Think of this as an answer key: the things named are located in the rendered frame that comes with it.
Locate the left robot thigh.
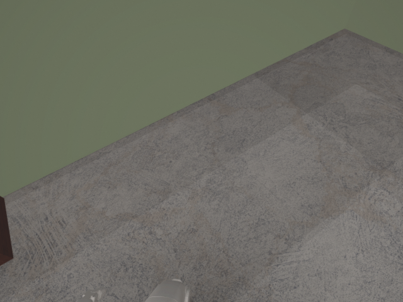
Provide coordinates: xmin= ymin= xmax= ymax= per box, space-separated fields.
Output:
xmin=145 ymin=281 xmax=190 ymax=302

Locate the cupboard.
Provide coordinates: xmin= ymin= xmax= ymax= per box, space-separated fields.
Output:
xmin=0 ymin=196 xmax=13 ymax=266

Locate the robot left hand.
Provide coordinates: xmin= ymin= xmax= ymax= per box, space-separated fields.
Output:
xmin=76 ymin=287 xmax=106 ymax=302

